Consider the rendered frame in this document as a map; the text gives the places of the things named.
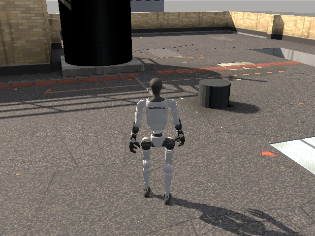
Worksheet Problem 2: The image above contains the right robot hand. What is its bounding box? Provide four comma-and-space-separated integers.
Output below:
174, 136, 185, 147

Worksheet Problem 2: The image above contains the left robot hand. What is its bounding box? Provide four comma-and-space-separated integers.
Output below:
129, 141, 140, 153

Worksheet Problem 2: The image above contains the left robot forearm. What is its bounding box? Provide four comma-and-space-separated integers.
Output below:
130, 120, 139, 143

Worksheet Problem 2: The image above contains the robot right foot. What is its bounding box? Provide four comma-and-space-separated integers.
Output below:
164, 193, 171, 205

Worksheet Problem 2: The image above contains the left robot upper arm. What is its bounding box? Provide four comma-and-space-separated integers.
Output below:
134, 100, 146, 127

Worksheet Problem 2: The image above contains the left robot shin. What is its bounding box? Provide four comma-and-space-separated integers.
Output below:
143, 160, 150, 191

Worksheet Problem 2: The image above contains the right robot forearm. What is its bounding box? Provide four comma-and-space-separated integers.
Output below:
175, 119, 184, 138

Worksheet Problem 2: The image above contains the right robot upper arm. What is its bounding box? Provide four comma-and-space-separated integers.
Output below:
167, 99, 180, 125

